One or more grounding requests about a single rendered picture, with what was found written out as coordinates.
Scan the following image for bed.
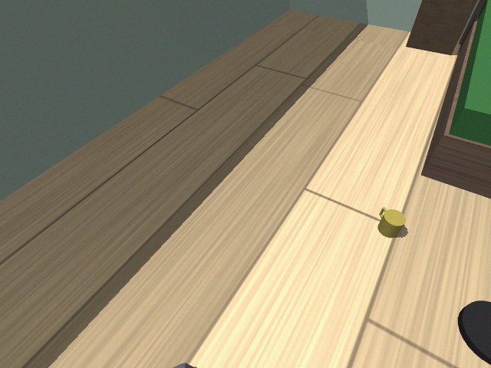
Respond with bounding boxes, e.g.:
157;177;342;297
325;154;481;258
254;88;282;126
421;0;491;199

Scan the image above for mug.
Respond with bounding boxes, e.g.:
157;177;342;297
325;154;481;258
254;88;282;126
378;207;406;238

